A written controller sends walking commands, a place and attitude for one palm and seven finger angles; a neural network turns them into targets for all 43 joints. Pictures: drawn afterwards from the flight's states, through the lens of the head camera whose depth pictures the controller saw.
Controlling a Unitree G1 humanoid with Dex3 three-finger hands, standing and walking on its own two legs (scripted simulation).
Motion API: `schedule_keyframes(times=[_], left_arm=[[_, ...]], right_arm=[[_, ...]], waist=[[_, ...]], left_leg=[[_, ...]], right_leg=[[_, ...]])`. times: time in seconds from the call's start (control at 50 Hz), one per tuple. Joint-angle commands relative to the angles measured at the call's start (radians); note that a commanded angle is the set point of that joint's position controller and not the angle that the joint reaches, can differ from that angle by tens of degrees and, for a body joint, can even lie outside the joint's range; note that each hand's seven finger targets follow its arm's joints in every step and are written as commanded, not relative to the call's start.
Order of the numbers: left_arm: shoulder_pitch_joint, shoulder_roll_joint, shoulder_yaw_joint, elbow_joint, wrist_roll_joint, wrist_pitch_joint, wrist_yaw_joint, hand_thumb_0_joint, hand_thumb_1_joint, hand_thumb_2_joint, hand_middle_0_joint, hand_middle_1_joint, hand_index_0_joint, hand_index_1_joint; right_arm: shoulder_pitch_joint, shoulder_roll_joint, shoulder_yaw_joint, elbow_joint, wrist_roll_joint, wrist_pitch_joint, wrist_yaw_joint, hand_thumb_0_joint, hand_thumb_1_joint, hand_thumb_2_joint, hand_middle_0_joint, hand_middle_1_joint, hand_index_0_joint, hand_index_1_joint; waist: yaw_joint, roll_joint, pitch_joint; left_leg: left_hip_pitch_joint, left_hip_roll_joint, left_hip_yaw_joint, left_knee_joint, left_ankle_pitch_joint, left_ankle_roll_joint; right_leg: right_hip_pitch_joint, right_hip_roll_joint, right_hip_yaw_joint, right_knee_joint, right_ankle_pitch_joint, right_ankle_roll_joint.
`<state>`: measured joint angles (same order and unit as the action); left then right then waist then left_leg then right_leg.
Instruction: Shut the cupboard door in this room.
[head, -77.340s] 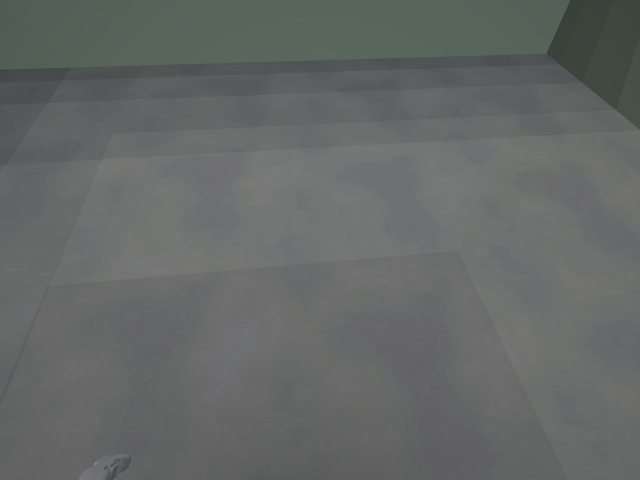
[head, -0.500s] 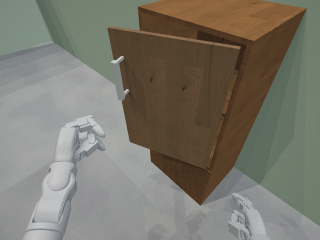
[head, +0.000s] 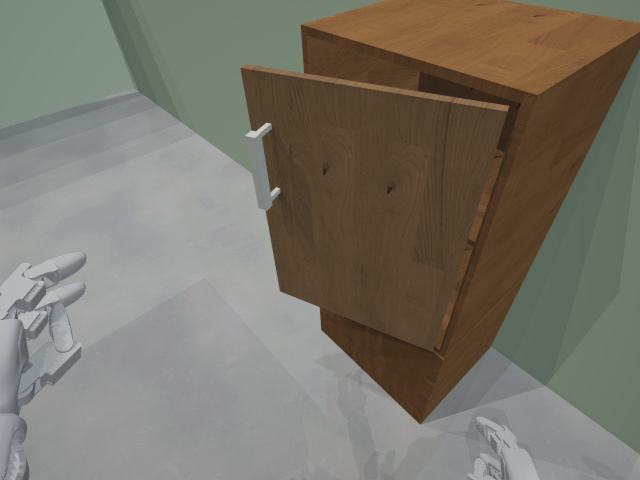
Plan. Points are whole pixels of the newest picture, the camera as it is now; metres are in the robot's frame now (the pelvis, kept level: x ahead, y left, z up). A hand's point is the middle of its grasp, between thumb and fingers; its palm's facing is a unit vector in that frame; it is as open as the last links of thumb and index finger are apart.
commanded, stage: draw the hand back to the body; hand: left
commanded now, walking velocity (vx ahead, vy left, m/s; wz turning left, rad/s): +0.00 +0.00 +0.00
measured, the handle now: (265, 167) +0.62 +0.17 +0.08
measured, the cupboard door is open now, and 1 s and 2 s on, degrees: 22 22 22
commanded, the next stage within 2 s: step back with the hand held close in 0.38 s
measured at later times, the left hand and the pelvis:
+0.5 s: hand (81, 348) +0.19 +0.25 +0.16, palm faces +0.44 -0.80 -0.42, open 7.4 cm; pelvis +0.00 -0.01 +0.00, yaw +0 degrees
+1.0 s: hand (47, 363) +0.18 +0.28 +0.15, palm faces +0.37 -0.77 -0.51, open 7.4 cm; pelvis -0.03 +0.01 -0.01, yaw -1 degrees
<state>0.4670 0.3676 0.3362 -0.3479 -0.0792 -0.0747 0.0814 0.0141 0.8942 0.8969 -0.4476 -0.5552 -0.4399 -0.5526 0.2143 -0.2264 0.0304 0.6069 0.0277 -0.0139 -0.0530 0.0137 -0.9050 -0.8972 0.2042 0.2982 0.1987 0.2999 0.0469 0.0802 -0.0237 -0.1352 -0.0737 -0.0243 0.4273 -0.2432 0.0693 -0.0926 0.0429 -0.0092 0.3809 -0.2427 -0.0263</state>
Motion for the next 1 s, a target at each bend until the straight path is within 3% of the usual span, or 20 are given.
schedule_keyframes(times=[0.0,0.04,0.12,0.2,0.28,0.4,0.44,0.48,0.5,0.52,0.58,0.62,0.7,0.74,0.76,0.84,0.86,0.92,0.94,0.98], left_arm=[[-0.057,0.17,0.128,-0.23,-0.007,-0.08,0.023,0.0,0.9,0.9,-0.2,-0.3,-0.2,-0.3],[-0.082,0.138,0.091,-0.19,-0.003,-0.072,0.023,0.0,0.9,0.9,-0.2,-0.3,-0.2,-0.3],[-0.148,0.149,0.085,-0.19,0.006,-0.079,0.037,0.0,0.9,0.9,-0.2,-0.3,-0.2,-0.3],[-0.149,0.188,0.115,-0.255,0.007,-0.09,0.047,0.0,0.9,0.9,-0.2,-0.3,-0.2,-0.3],[-0.115,0.203,0.139,-0.245,0.004,-0.086,0.048,0.0,0.9,0.9,-0.2,-0.3,-0.2,-0.3],[-0.078,0.172,0.132,-0.192,-0.003,-0.08,0.033,0.0,0.9,0.9,-0.2,-0.3,-0.2,-0.3],[-0.059,0.17,0.132,-0.165,-0.006,-0.076,0.028,0.0,0.9,0.9,-0.2,-0.3,-0.2,-0.3],[-0.072,0.174,0.131,-0.185,-0.008,-0.079,0.027,0.0,0.9,0.9,-0.2,-0.3,-0.2,-0.3],[-0.166,0.291,0.238,-0.263,-0.002,-0.12,0.039,0.0,0.9,0.9,-0.2,-0.3,-0.2,-0.3],[-0.069,0.227,0.192,-0.189,-0.003,-0.129,0.038,0.0,0.9,0.9,-0.2,-0.3,-0.2,-0.3],[-0.018,0.203,0.16,-0.214,0.002,-0.145,0.043,0.0,0.9,0.9,-0.2,-0.3,-0.2,-0.3],[0.013,0.213,0.17,-0.233,0.001,-0.153,0.051,0.0,0.9,0.9,-0.2,-0.3,-0.2,-0.3],[0.042,0.253,0.206,-0.301,-0.003,-0.151,0.064,0.0,0.9,0.9,-0.2,-0.3,-0.2,-0.3],[0.062,0.282,0.235,-0.303,-0.004,-0.141,0.068,0.0,0.9,0.9,-0.2,-0.3,-0.2,-0.3],[0.077,0.268,0.228,-0.303,-0.005,-0.137,0.069,0.0,0.9,0.9,-0.2,-0.3,-0.2,-0.3],[0.102,0.286,0.255,-0.289,-0.007,-0.128,0.074,0.0,0.9,0.9,-0.2,-0.3,-0.2,-0.3],[0.113,0.266,0.238,-0.287,-0.007,-0.129,0.073,0.0,0.9,0.9,-0.2,-0.3,-0.2,-0.3],[0.116,0.258,0.233,-0.266,-0.008,-0.127,0.077,0.0,0.9,0.9,-0.2,-0.3,-0.2,-0.3],[0.114,0.278,0.253,-0.281,-0.003,-0.133,0.079,0.0,0.9,0.9,-0.2,-0.3,-0.2,-0.3],[0.094,0.263,0.233,-0.308,0.003,-0.143,0.079,0.0,0.9,0.9,-0.2,-0.3,-0.2,-0.3]], right_arm=[[-0.154,-0.092,-0.037,-0.165,0.001,-0.078,-0.008,0.0,-0.9,-0.9,0.2,0.3,0.2,0.3],[-0.151,-0.103,-0.041,-0.153,0.0,-0.084,-0.011,0.0,-0.9,-0.9,0.2,0.3,0.2,0.3],[-0.148,-0.107,-0.045,-0.15,-0.001,-0.094,-0.024,0.0,-0.9,-0.9,0.2,0.3,0.2,0.3],[-0.156,-0.102,-0.039,-0.151,-0.005,-0.112,-0.031,0.0,-0.9,-0.9,0.2,0.3,0.2,0.3],[-0.163,-0.095,-0.03,-0.147,-0.007,-0.118,-0.029,0.0,-0.9,-0.9,0.2,0.3,0.2,0.3],[-0.157,-0.091,-0.033,-0.144,-0.006,-0.108,-0.021,0.0,-0.9,-0.9,0.2,0.3,0.2,0.3],[-0.158,-0.096,-0.037,-0.144,-0.005,-0.104,-0.021,0.0,-0.9,-0.9,0.2,0.3,0.2,0.3],[-0.159,-0.095,-0.04,-0.151,-0.005,-0.101,-0.023,0.0,-0.9,-0.9,0.2,0.3,0.2,0.3],[-0.147,-0.138,-0.059,-0.175,0.002,-0.084,-0.018,0.0,-0.9,-0.9,0.2,0.3,0.2,0.3],[-0.143,-0.124,-0.06,-0.154,-0.005,-0.074,-0.02,0.0,-0.9,-0.9,0.2,0.3,0.2,0.3],[-0.139,-0.119,-0.064,-0.152,-0.004,-0.054,-0.015,0.0,-0.9,-0.9,0.2,0.3,0.2,0.3],[-0.13,-0.124,-0.071,-0.152,-0.004,-0.044,-0.018,0.0,-0.9,-0.9,0.2,0.3,0.2,0.3],[-0.126,-0.135,-0.082,-0.176,0.0,-0.018,-0.032,0.0,-0.9,-0.9,0.2,0.3,0.2,0.3],[-0.13,-0.141,-0.084,-0.183,-0.001,-0.005,-0.039,0.0,-0.9,-0.9,0.2,0.3,0.2,0.3],[-0.125,-0.133,-0.082,-0.19,0.001,0.003,-0.04,0.0,-0.9,-0.9,0.2,0.3,0.2,0.3],[-0.125,-0.146,-0.091,-0.2,-0.001,0.021,-0.043,0.0,-0.9,-0.9,0.2,0.3,0.2,0.3],[-0.12,-0.138,-0.088,-0.206,0.0,0.025,-0.041,0.0,-0.9,-0.9,0.2,0.3,0.2,0.3],[-0.122,-0.144,-0.087,-0.211,0.0,0.031,-0.041,0.0,-0.9,-0.9,0.2,0.3,0.2,0.3],[-0.125,-0.154,-0.09,-0.207,-0.003,0.028,-0.04,0.0,-0.9,-0.9,0.2,0.3,0.2,0.3],[-0.124,-0.153,-0.082,-0.217,-0.005,0.021,-0.042,0.0,-0.9,-0.9,0.2,0.3,0.2,0.3]], waist=[[0.002,0.002,-0.045],[-0.011,-0.017,0.014],[-0.013,-0.036,-0.003],[0.005,0.008,-0.078],[0.014,0.027,-0.044],[0.011,0.005,0.002],[0.012,-0.029,0.008],[0.012,-0.048,-0.025],[-0.022,-0.03,0.006],[-0.029,-0.069,-0.009],[-0.037,-0.066,-0.061],[-0.041,-0.042,-0.117],[-0.045,-0.029,-0.206],[-0.042,-0.022,-0.214],[-0.043,-0.028,-0.211],[-0.041,-0.033,-0.2],[-0.044,-0.041,-0.195],[-0.046,-0.06,-0.155],[-0.042,-0.035,-0.16],[-0.044,-0.005,-0.132]], left_leg=[[0.002,0.089,-0.033,-0.064,0.231,-0.066],[-0.007,0.09,-0.039,-0.071,0.176,-0.058],[0.001,0.083,-0.043,-0.077,0.088,-0.042],[0.019,0.077,-0.041,-0.071,0.136,-0.042],[-0.005,0.076,-0.036,-0.072,0.153,-0.049],[-0.012,0.08,-0.021,-0.066,0.181,-0.048],[-0.012,0.082,-0.02,-0.065,0.183,-0.043],[0.001,0.081,-0.014,-0.059,0.184,-0.037],[-0.075,0.096,-0.061,-0.001,0.1,-0.01],[-0.062,0.089,-0.065,0.043,0.084,-0.008],[-0.071,0.09,-0.062,0.097,0.118,-0.016],[-0.07,0.102,-0.061,0.103,0.183,-0.022],[-0.058,0.136,-0.071,0.098,0.445,-0.028],[-0.064,0.148,-0.081,0.095,0.531,-0.032],[-0.081,0.157,-0.088,0.091,0.557,-0.033],[-0.129,0.176,-0.109,0.064,0.512,-0.032],[-0.156,0.182,-0.116,0.056,0.485,-0.031],[-0.237,0.187,-0.131,0.027,0.292,-0.015],[-0.264,0.192,-0.145,0.006,0.253,-0.013],[-0.34,0.207,-0.173,-0.042,0.14,0.0]], right_leg=[[-0.026,-0.039,-0.012,-0.041,0.148,0.0],[-0.07,-0.039,-0.008,-0.056,0.101,0.002],[-0.085,-0.041,-0.002,-0.058,0.033,0.005],[-0.029,-0.045,0.001,-0.047,0.074,0.001],[-0.02,-0.046,0.005,-0.053,0.09,-0.002],[-0.036,-0.045,0.006,-0.059,0.118,0.0],[-0.038,-0.046,0.008,-0.065,0.119,0.002],[-0.033,-0.048,0.01,-0.059,0.123,0.007],[-0.101,-0.116,0.114,-0.101,0.114,0.004],[-0.135,-0.157,0.142,-0.117,0.087,-0.008],[-0.141,-0.208,0.159,-0.084,0.16,-0.029],[-0.11,-0.215,0.148,-0.032,0.262,-0.036],[-0.05,-0.176,0.092,0.092,0.475,-0.01],[-0.05,-0.159,0.081,0.128,0.51,-0.003],[-0.043,-0.152,0.073,0.145,0.503,-0.002],[-0.056,-0.131,0.078,0.16,0.417,0.002],[-0.049,-0.132,0.079,0.164,0.389,0.001],[-0.065,-0.125,0.099,0.146,0.266,0.003],[-0.047,-0.118,0.092,0.151,0.24,0.003],[-0.026,-0.094,0.081,0.172,0.158,0.012]])
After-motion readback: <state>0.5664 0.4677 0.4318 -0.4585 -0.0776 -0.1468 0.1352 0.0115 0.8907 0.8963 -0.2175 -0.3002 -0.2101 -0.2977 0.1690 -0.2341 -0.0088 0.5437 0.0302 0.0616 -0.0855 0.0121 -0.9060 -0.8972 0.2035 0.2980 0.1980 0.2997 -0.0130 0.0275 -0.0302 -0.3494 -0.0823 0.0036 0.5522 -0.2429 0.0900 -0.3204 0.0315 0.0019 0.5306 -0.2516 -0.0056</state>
